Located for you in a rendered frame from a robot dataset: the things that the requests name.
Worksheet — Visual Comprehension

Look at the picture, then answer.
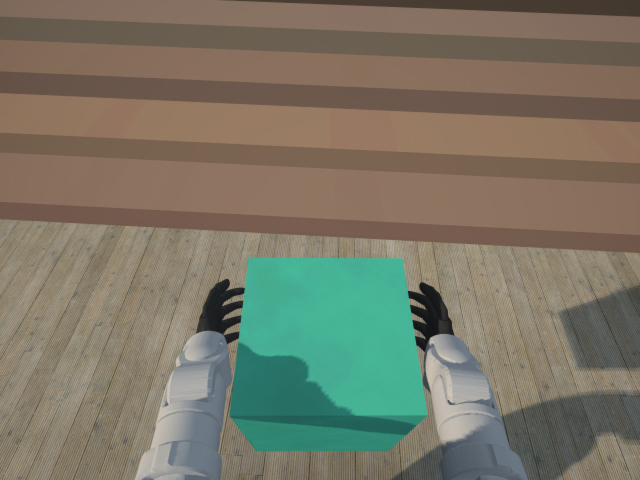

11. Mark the robot left hand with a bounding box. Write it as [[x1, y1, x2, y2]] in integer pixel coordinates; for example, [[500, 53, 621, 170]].
[[196, 279, 245, 345]]

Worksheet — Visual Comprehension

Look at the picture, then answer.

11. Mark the right robot forearm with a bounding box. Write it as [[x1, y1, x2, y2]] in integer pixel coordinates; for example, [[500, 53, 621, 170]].
[[423, 334, 528, 480]]

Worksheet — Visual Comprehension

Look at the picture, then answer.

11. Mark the left robot forearm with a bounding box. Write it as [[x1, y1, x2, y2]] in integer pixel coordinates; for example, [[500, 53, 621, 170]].
[[135, 331, 232, 480]]

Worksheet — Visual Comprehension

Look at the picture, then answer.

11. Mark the robot right hand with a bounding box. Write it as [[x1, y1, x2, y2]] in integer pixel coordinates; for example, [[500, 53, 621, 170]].
[[408, 282, 455, 352]]

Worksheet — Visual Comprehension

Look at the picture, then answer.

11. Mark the carton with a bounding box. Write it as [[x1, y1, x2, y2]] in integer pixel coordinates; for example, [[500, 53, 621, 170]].
[[229, 258, 428, 451]]

